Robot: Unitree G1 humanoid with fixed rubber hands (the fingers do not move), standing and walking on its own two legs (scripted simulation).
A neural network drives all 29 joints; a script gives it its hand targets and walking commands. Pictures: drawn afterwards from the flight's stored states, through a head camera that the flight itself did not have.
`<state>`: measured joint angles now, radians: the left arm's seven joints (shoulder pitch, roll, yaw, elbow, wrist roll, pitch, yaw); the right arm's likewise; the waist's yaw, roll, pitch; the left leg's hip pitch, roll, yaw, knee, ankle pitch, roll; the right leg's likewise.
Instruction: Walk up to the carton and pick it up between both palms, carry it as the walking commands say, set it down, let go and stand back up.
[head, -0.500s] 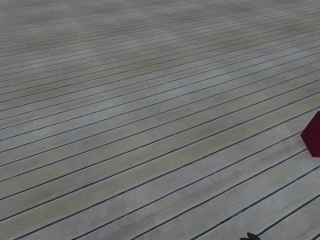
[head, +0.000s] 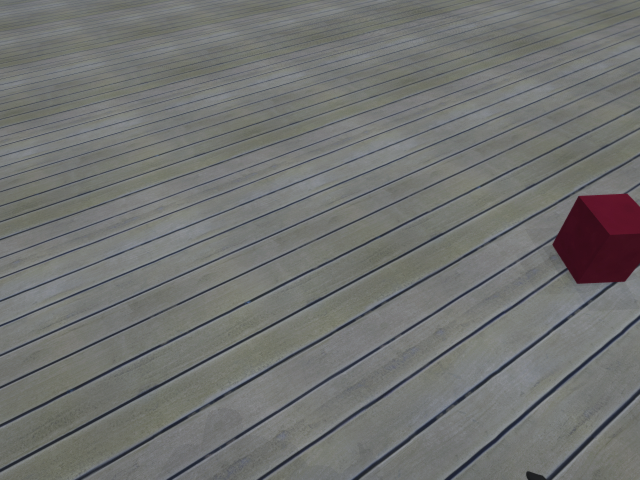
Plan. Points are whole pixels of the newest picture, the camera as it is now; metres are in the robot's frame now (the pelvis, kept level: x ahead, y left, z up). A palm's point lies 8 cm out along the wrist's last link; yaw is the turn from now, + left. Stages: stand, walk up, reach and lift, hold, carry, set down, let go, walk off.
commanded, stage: walk up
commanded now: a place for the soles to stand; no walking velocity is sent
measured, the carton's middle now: (601, 239) +1.09 -1.10 -0.63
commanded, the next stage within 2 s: none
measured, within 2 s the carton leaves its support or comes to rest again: neither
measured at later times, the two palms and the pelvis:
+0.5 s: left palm (209, 436) +0.25 +0.17 -0.11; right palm out of the picture +0.10 -0.44 -0.08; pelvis +0.09 -0.10 -0.01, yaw -16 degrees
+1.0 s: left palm (317, 343) +0.38 +0.01 -0.10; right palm out of the picture +0.14 -0.58 -0.11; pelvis +0.20 -0.26 -0.02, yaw -29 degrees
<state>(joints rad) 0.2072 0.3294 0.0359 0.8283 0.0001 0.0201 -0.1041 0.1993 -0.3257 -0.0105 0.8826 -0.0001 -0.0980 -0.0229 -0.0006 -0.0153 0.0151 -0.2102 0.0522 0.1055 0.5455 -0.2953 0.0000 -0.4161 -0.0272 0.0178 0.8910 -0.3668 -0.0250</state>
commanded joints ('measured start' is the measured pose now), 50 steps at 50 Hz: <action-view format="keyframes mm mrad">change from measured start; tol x32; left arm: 1 -71 276 143 -153 45 -5 -54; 5 320 379 194 -30 43 -25 -23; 50 77 310 89 -163 -5 -100 67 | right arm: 1 -72 -420 -162 -90 -55 -35 -13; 50 115 -292 -98 -87 -21 -58 29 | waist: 1 23 172 71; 6 151 -450 95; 19 -139 350 -155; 34 74 138 26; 37 164 -450 19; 50 -68 -68 -98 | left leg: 1 -22 381 -193 -306 -239 197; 6 -706 -62 25 619 -347 28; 17 -35 -30 -54 8 41 63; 19 391 372 -657 -334 -516 175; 33 -44 314 -6 -259 -232 172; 37 -655 -14 55 664 -267 33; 50 -25 -20 5 39 87 62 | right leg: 1 -107 -147 58 -38 -127 13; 4 325 -1 -24 -338 -47 -15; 6 438 -179 628 -661 -233 -202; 15 193 -196 500 -537 68 -253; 19 -503 130 104 35 -183 -25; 30 -234 -99 4 -61 -22 34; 36 432 -38 146 -459 -183 -76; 38 372 -260 663 -674 -203 -208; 43 437 -209 407 -438 422 -228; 50 26 -152 252 -280 406 -175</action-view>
